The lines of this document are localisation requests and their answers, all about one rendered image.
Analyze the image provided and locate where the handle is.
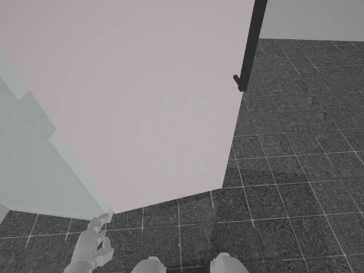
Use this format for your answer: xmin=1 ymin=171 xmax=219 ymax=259
xmin=233 ymin=0 xmax=268 ymax=92

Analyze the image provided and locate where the fridge door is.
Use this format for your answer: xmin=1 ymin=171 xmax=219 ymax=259
xmin=0 ymin=0 xmax=255 ymax=214

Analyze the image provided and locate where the robot left forearm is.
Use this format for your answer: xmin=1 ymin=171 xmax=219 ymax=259
xmin=63 ymin=260 xmax=93 ymax=273

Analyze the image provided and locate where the right robot shin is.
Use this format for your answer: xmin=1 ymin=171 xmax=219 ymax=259
xmin=217 ymin=253 xmax=230 ymax=258

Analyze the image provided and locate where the left robot thigh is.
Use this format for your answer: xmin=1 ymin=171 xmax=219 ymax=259
xmin=131 ymin=259 xmax=166 ymax=273

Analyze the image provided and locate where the robot left hand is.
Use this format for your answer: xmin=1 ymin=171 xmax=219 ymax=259
xmin=71 ymin=213 xmax=114 ymax=270

